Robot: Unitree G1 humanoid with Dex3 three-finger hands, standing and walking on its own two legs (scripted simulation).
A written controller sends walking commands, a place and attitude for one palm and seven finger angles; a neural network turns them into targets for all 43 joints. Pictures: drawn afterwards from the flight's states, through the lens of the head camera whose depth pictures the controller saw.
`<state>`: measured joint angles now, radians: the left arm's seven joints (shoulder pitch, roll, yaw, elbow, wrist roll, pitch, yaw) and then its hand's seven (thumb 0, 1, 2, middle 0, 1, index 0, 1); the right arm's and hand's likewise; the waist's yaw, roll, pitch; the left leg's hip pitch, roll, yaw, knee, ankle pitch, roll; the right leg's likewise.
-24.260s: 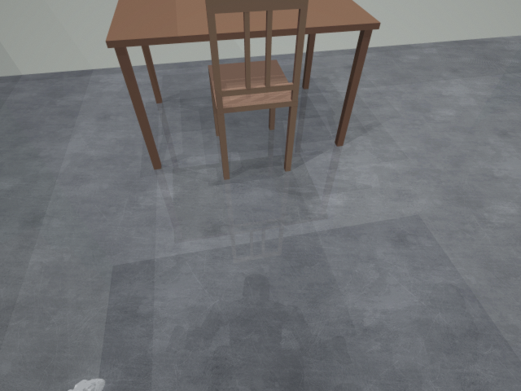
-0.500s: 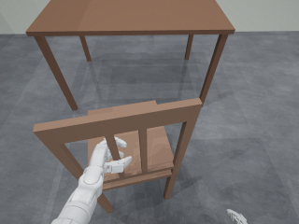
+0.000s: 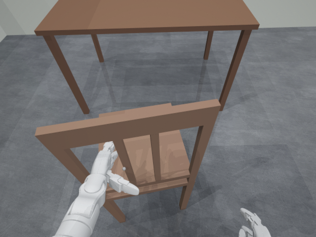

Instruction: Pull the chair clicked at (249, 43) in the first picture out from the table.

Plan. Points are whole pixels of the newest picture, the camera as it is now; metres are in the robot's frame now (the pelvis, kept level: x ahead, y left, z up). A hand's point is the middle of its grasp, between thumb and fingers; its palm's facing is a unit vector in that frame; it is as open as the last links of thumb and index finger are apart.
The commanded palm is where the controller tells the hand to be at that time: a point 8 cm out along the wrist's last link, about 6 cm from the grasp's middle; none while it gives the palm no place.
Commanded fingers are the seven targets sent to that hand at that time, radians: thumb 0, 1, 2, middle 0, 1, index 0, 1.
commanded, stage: open the thumb and straighten the fingers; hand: left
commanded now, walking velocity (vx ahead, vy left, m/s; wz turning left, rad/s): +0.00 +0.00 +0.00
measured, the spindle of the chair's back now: (127, 164) +0.33 +0.10 -0.05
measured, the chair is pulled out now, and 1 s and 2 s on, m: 0.63 0.63 0.63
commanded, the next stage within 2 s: draw the fingers out of the gap in 0.02 s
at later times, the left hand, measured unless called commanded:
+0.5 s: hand (118, 197) +0.23 +0.11 -0.03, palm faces -0.07 -0.99 -0.14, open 17.5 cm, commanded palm +0.22 +0.15 -0.01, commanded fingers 0.00 -0.55 0.20 0.00 0.00 0.00 0.00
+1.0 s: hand (115, 225) +0.17 +0.11 -0.03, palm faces -0.06 -0.99 -0.14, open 17.5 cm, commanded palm +0.15 +0.16 -0.01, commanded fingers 0.00 -0.55 0.20 0.00 0.00 0.00 0.00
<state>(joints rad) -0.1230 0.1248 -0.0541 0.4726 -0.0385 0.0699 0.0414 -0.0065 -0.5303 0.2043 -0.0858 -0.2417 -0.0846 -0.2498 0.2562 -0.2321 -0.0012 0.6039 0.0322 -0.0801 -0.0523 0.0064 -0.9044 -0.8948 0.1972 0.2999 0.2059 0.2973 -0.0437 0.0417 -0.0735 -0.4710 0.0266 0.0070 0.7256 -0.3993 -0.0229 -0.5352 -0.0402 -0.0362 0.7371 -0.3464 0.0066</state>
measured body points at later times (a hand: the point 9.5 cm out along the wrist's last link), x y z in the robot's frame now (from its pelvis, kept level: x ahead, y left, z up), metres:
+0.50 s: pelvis +0.01 +0.00 -0.01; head +0.04 -0.02 +0.44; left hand +0.23 +0.16 -0.02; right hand +0.17 -0.25 -0.10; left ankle -0.02 +0.13 -0.71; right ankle +0.01 -0.12 -0.71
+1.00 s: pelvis +0.00 +0.00 -0.02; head +0.03 -0.01 +0.43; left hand +0.17 +0.16 -0.02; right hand +0.19 -0.22 -0.09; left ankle -0.02 +0.13 -0.71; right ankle +0.01 -0.12 -0.71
